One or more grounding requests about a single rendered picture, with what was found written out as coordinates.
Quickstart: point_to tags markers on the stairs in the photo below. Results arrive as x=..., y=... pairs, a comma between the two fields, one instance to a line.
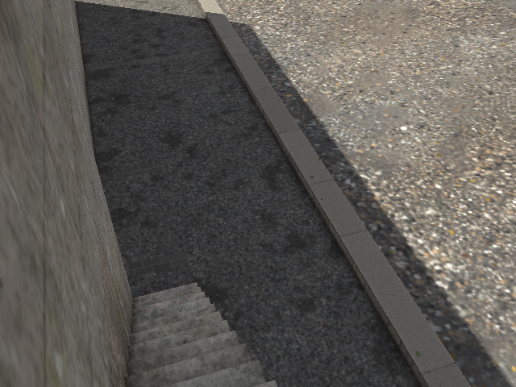
x=179, y=340

